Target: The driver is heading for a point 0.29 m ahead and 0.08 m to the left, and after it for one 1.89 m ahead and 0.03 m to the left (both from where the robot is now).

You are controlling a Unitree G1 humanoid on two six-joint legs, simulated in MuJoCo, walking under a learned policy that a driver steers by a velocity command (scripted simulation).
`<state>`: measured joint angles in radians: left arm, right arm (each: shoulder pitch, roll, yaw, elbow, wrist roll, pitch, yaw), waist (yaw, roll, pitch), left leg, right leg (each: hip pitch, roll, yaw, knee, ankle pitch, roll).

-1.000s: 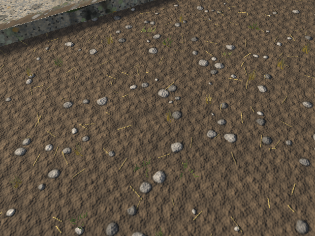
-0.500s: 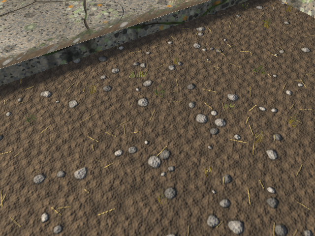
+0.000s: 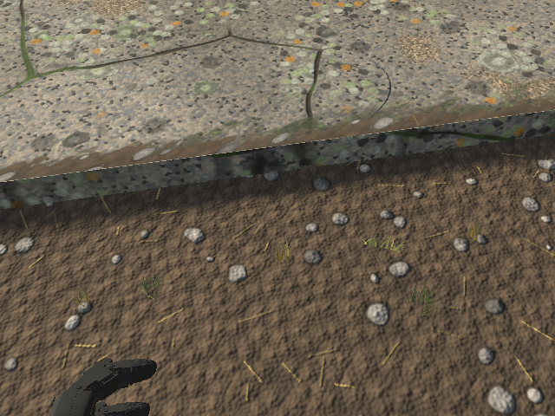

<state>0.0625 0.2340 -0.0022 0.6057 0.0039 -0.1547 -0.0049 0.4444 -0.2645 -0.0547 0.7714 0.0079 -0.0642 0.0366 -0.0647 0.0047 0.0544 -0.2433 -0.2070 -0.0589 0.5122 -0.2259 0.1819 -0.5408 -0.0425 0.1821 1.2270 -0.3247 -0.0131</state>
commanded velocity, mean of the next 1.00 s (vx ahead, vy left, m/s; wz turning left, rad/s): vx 0.31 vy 0.00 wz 0.22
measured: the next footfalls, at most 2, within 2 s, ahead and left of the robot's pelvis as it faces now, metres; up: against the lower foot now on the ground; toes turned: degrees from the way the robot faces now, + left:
right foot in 0.22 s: +0.46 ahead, -0.17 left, +0.00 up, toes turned +22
left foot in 0.62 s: +0.41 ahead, +0.09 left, +0.00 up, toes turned +24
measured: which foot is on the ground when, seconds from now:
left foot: down 0.00-0.22, up 0.24-0.60, down 0.62-0.96, up 0.98-1.00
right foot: up 0.00-0.20, down 0.22-0.62, up 0.64-0.94, down 0.96-1.00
